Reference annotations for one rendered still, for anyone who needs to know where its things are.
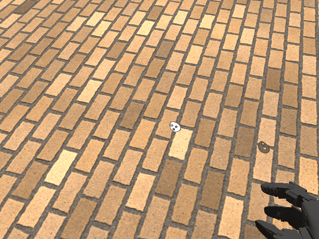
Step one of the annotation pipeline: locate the right robot hand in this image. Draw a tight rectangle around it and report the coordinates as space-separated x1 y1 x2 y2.
255 181 319 239

